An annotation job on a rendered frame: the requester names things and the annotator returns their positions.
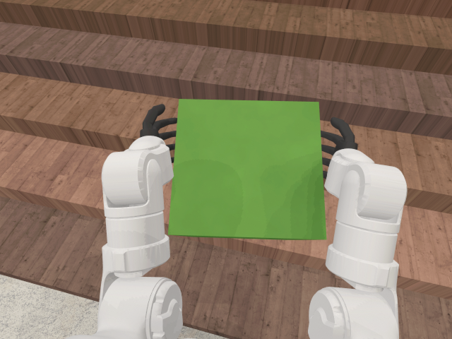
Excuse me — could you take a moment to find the robot right forearm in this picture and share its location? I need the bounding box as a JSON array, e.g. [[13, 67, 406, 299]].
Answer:
[[324, 148, 408, 339]]

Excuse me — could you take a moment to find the carton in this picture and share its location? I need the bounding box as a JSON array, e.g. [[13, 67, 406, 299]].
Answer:
[[168, 99, 326, 240]]

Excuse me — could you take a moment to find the robot left forearm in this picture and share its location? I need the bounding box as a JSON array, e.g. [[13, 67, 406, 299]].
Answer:
[[97, 136, 174, 327]]

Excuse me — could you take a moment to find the robot right hand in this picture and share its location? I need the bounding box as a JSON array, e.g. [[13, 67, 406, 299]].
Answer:
[[321, 117, 358, 179]]

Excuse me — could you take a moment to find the robot left hand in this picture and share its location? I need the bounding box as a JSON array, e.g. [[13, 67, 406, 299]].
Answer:
[[140, 104, 177, 163]]

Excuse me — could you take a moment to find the robot left upper arm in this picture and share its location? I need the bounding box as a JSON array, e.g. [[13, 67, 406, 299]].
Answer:
[[65, 277, 183, 339]]

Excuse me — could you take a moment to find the robot right upper arm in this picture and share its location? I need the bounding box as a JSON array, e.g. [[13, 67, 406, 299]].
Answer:
[[308, 287, 398, 339]]

